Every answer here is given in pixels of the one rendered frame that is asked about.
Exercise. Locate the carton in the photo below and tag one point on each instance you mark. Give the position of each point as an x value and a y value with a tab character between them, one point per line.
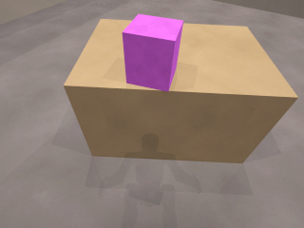
151	46

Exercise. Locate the pedestal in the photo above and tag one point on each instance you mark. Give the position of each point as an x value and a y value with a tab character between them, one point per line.
225	97

